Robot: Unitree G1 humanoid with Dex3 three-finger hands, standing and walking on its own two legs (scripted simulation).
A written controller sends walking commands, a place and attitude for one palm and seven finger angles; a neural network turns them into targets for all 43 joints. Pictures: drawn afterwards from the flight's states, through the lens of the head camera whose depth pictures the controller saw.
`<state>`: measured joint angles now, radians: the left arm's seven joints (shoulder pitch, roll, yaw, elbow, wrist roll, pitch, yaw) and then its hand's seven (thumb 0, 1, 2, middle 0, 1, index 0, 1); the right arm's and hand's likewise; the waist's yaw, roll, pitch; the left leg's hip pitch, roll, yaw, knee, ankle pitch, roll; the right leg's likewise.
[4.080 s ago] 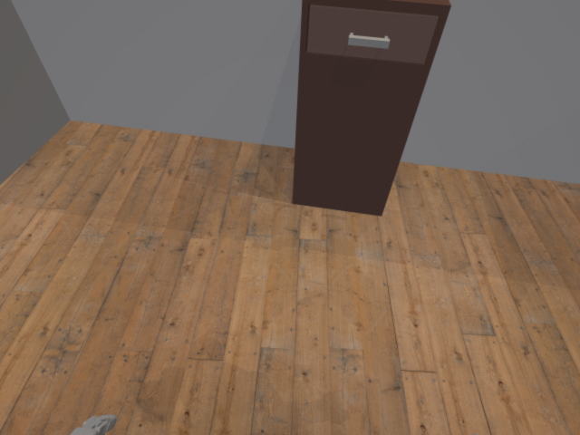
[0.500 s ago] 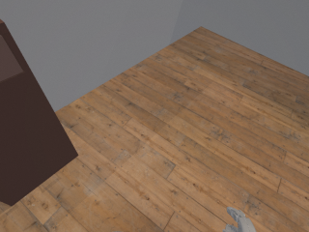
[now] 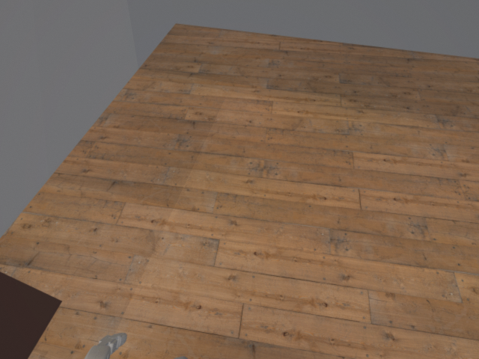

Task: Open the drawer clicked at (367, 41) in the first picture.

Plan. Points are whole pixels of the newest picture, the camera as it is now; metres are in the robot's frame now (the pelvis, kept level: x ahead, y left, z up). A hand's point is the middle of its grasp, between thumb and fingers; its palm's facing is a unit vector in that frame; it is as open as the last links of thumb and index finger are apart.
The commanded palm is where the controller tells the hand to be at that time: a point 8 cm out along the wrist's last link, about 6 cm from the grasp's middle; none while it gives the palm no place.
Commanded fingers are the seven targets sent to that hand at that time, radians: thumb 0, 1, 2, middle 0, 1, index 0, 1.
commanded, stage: walk to a spot facing it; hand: left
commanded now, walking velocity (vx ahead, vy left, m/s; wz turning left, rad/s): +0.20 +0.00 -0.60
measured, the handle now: out of the picture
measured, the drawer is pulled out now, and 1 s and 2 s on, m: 0.00 0.00 0.00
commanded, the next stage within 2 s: turn to face it in 0.84 s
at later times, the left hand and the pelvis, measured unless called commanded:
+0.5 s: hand out of the picture +0.10 +0.22 -0.17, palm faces -0.13 -0.98 -0.17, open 7.4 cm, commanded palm none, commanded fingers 0.00 0.90 0.90 -0.20 -0.30 -0.20 -0.30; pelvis +0.06 +0.03 +0.01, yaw -14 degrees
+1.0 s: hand (208, 247) +0.36 +0.09 -0.15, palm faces -0.57 -0.79 -0.22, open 7.4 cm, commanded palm none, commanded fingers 0.00 0.90 0.90 -0.20 -0.30 -0.20 -0.30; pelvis +0.14 +0.01 +0.00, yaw -34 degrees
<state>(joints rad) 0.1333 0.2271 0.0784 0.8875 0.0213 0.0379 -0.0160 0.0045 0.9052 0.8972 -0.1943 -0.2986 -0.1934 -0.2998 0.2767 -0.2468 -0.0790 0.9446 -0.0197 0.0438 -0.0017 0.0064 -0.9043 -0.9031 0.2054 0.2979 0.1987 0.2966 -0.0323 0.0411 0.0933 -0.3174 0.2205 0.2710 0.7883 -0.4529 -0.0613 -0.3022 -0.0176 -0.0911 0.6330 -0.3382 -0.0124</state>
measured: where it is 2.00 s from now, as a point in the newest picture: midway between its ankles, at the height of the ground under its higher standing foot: outside the picture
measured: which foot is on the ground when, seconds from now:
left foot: up 0.00-0.46, down 0.48-1.00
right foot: down 0.00-0.48, up 0.50-1.00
